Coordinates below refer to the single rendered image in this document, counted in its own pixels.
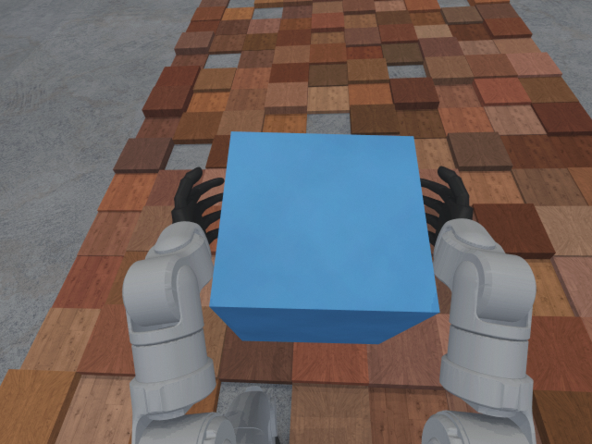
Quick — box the robot left forearm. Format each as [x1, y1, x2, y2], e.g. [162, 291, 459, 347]
[122, 221, 216, 444]

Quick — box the robot right forearm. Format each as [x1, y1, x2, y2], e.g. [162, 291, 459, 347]
[433, 218, 537, 444]

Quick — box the left robot thigh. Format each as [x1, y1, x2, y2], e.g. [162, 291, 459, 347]
[224, 391, 278, 444]

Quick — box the right robot upper arm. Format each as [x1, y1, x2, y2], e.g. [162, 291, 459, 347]
[422, 410, 529, 444]

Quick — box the left robot upper arm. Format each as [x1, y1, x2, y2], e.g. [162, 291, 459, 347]
[139, 412, 237, 444]

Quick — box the carton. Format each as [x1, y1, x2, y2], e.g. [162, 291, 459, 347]
[209, 131, 440, 344]

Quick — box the left robot hand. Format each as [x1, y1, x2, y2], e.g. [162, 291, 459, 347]
[171, 167, 224, 244]

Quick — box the right robot hand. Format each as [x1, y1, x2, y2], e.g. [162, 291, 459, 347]
[420, 166, 474, 247]

